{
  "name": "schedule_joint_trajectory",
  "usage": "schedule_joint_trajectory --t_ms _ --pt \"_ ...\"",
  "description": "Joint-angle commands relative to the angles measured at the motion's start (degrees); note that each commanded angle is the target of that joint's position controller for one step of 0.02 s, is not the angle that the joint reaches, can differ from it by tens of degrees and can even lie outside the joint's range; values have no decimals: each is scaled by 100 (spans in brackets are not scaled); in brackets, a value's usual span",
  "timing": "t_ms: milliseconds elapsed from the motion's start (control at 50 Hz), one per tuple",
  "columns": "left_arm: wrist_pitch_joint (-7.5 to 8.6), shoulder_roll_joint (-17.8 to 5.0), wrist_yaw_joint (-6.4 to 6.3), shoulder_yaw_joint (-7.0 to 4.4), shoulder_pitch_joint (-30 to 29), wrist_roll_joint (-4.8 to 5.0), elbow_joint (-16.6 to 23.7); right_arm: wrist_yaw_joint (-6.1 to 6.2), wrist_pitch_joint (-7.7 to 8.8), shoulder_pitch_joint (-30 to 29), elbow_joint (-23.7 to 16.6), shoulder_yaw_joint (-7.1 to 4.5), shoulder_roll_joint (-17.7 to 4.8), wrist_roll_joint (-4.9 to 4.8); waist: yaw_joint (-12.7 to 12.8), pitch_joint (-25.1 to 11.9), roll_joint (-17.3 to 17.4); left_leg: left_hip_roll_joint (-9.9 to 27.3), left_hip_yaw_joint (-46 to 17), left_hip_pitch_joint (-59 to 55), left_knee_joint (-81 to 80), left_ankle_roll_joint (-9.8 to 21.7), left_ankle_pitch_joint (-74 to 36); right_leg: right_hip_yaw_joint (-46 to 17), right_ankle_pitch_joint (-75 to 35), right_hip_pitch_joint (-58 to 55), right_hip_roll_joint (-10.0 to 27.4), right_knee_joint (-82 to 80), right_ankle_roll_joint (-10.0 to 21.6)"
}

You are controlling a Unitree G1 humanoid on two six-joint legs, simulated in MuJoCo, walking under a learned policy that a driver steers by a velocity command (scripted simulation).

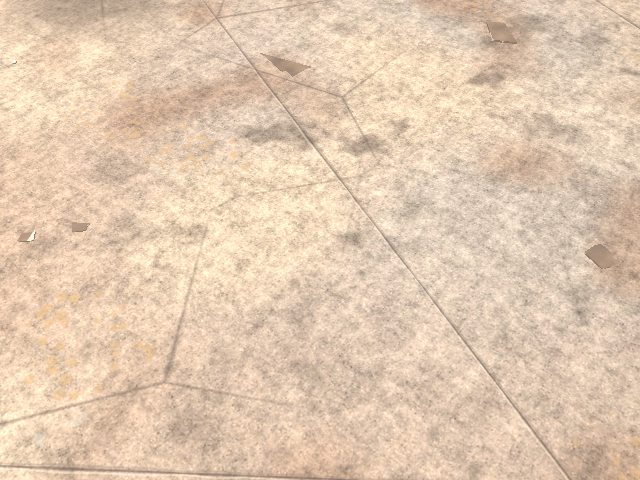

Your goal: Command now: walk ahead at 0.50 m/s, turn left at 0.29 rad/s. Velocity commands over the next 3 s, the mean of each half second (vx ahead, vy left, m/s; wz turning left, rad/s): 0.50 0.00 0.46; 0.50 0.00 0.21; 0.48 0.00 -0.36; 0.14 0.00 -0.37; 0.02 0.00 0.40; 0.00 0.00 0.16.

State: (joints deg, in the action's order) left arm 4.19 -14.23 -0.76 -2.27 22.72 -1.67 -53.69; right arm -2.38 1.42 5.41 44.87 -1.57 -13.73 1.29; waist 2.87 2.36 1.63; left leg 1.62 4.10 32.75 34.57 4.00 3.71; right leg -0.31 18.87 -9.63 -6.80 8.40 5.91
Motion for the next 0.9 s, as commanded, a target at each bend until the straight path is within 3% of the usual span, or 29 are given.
schedule_joint_trajectory --t_ms 20,40,60,80,100,120,140,160,180,220,260,320,380,460,520,540,560,580,600,620,640,660,680,720,760,840,900 --pt "45 -932 -99 -161 26 -65 123 67 117 319 -227 -186 -624 1 -411 -201 -628 -529 242 -875 -191 373 671 137 -6833 6 1803 1535 165" --pt "10 -993 -101 -170 -37 -69 131 102 152 1096 24 -252 -722 26 -744 -604 -587 -695 270 -1684 -513 509 651 265 -6911 137 1721 2596 101" --pt "21 -1003 -107 -149 -169 -19 238 151 185 1994 252 -350 -954 124 -1179 -1054 -395 -227 -392 -3065 -723 798 572 418 -5737 1136 1592 4024 0" --pt "71 -619 -26 -64 130 171 526 208 157 2463 259 -582 -1720 189 -1036 -1677 875 1392 -3173 -4713 -900 1719 675 724 -2459 3272 592 6530 -333" --pt "115 -781 19 -107 -23 18 574 127 108 2038 281 -532 -1506 -62 -784 -1789 756 1797 -4821 -4889 -1655 2006 177 -141 845 4381 100 7324 -298" --pt "147 -762 58 -86 -389 -28 700 106 87 1575 220 -507 -1366 -162 -609 -975 323 1633 -3981 -4174 -1724 1857 619 -499 418 4769 564 7261 -257" --pt "199 -777 90 -64 -618 -3 771 102 73 1298 163 -430 -1030 -127 -527 -465 -121 1451 -3388 -3409 -1924 1673 486 -418 42 4733 813 6873 -283" --pt "172 -720 103 -63 -703 -13 801 123 76 1163 166 -376 -858 -104 -359 -121 -297 1174 -2961 -2814 -2074 1467 200 -379 -42 4553 976 6434 -328" --pt "73 -674 103 -42 -659 -82 838 155 96 1095 205 -332 -749 -120 -191 -10 -254 915 -2610 -2374 -2184 1313 -156 -353 -75 4281 1084 6093 -434" --pt "-109 -542 132 3 -563 -141 864 165 182 1193 241 -347 -849 -131 -102 -121 -53 664 -2234 -2060 -2275 1278 -643 -214 -129 4023 1129 5679 -619" --pt "-175 -496 147 27 -832 -131 1004 173 216 1341 272 -396 -1012 -141 -136 -92 7 498 -2049 -1927 -2389 1262 -701 -83 -436 4147 1164 5178 -780" --pt "-190 -495 161 43 -1631 -106 1299 181 194 1658 308 -422 -1046 -154 -399 61 79 336 -2045 -2107 -2448 1069 -689 7 -1180 4526 1176 4202 -950" --pt "-173 -466 188 76 -2161 -60 1485 203 160 1990 344 -450 -1064 -149 -663 -32 160 273 -2110 -2594 -2218 880 -984 -9 -1716 4645 1058 3489 -972" --pt "-101 -502 201 120 -2726 -10 1742 261 123 2262 334 -466 -1094 -61 -866 -57 225 393 -2389 -3172 -1788 850 -1631 -30 -1672 4657 841 2843 -882" --pt "-22 -667 186 87 -2319 3 1690 326 141 1972 221 -482 -1175 -26 -581 -146 326 543 -2542 -3160 -1436 627 -1969 -93 -1340 3742 715 2211 -647" --pt "7 -771 151 38 -1876 3 1548 319 168 1851 197 -479 -1200 -23 -388 -296 343 512 -2513 -3036 -1102 520 -2476 -28 -1139 3056 584 2079 -524" --pt "64 -882 94 -26 -1180 -21 1330 287 203 1797 221 -459 -1181 -58 -43 -619 134 275 -2286 -2927 -291 394 -2805 31 -1228 2146 535 1716 -369" --pt "130 -1158 15 -109 -411 -115 1220 237 255 1835 169 -384 -963 -110 285 -1231 -246 -30 -1984 -2387 936 257 -2018 -683 -750 941 1277 1584 -96" --pt "90 -1724 -40 -262 139 -218 1200 225 279 2440 37 -272 -465 -282 177 -2030 -1376 -814 -1284 -855 2712 5 780 -3053 -71 -641 2799 1362 558" --pt "-18 -1618 12 -298 7 -78 1078 240 242 2596 110 -285 -739 -112 -2 -1907 -1553 -881 -1111 -4 3374 24 2670 -4484 417 -432 3128 758 862" --pt "-44 -1115 45 -203 -450 -10 1165 242 188 2213 182 -309 -878 5 -119 -943 -683 -524 -1227 250 3659 45 2188 -3808 880 396 2898 691 806" --pt "-30 -765 80 -121 -763 7 1185 186 191 1759 107 -280 -824 42 -121 -449 -275 -357 -1184 200 3432 31 1790 -3008 515 1048 2576 564 683" --pt "-7 -637 80 -78 -869 -16 1135 144 177 1558 38 -266 -747 41 -208 -200 -415 -210 -1127 117 3147 13 1629 -2376 -124 1422 2288 432 536" --pt "79 -612 86 -60 -734 17 950 77 87 1573 49 -234 -674 113 -338 -159 -750 -130 -1029 -166 2852 -80 1526 -1657 -1179 1738 1956 318 427" --pt "179 -670 126 -84 -505 79 798 47 47 1497 21 -213 -632 124 -380 -244 -737 -131 -938 -97 2700 -144 1395 -1349 -1909 1669 1919 257 519" --pt "177 -691 140 -104 -258 119 579 -10 53 549 -284 -102 -508 128 -269 4 -652 177 -562 392 1749 -325 649 -839 -2084 1600 1792 -97 582" --pt "155 -725 159 -114 -14 131 412 -45 87 -136 -478 22 -330 78 -94 74 -680 188 -237 17 686 -360 91 -448 -2452 1665 1614 -91 466"
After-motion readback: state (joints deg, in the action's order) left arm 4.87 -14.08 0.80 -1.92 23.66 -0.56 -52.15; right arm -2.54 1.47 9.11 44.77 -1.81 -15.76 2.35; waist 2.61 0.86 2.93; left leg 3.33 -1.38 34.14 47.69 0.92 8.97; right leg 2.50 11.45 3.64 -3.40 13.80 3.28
